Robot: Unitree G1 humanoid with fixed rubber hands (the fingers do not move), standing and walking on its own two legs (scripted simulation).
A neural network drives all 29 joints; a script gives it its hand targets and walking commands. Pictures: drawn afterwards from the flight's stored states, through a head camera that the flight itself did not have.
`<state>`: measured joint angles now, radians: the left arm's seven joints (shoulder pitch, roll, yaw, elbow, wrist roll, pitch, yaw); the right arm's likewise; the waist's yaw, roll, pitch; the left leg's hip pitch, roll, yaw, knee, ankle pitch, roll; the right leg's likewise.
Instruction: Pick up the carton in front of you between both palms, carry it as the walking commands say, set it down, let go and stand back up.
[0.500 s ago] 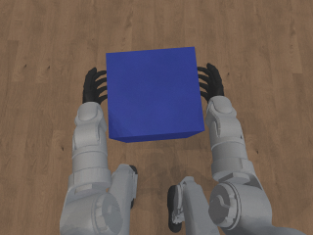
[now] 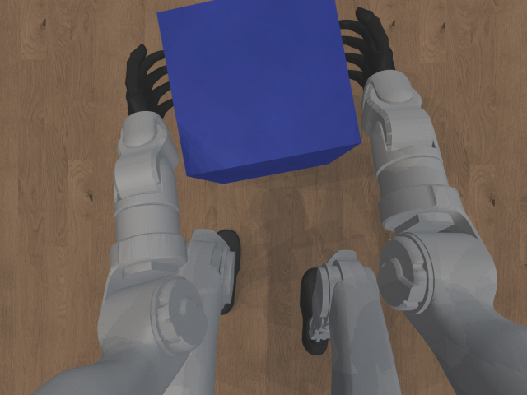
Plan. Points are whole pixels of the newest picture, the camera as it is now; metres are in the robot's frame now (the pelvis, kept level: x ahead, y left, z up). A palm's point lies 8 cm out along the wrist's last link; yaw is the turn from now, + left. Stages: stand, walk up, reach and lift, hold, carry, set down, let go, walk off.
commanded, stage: set down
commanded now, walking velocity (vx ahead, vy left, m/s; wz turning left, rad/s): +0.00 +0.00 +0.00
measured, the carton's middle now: (262, 106) +0.51 +0.06 -0.20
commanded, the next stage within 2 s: none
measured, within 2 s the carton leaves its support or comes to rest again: rests again in 1.32 s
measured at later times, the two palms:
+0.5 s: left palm (165, 111) +0.49 +0.23 -0.23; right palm (338, 86) +0.58 -0.06 -0.26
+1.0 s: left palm (164, 114) +0.49 +0.23 -0.24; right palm (335, 90) +0.58 -0.06 -0.27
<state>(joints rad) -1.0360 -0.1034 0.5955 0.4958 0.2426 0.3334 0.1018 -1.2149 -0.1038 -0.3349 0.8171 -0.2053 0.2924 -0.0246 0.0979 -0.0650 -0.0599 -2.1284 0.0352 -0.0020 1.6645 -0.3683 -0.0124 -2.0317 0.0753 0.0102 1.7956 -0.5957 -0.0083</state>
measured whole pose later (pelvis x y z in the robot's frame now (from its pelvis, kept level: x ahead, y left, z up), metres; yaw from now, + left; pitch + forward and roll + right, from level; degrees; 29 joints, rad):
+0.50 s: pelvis +0.00 -0.01 -0.08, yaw +1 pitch +47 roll +4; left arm -1.31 0.02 0.63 0.74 0.14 0.28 0.08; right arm -1.50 -0.30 -0.09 1.06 -0.12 0.28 -0.07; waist 0.20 -0.02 0.17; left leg -2.33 0.01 -0.02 1.95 -0.45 -0.07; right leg -2.25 0.10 0.02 2.11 -0.68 -0.02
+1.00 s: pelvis -0.01 -0.01 -0.10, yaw +1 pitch +44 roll +6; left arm -1.37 0.08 0.68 0.85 0.15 0.24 0.02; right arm -1.60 -0.30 -0.08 1.16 -0.14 0.25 -0.04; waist 0.21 0.00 0.24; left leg -2.32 -0.01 -0.03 2.01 -0.45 -0.10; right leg -2.27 0.13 0.04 2.18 -0.66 -0.02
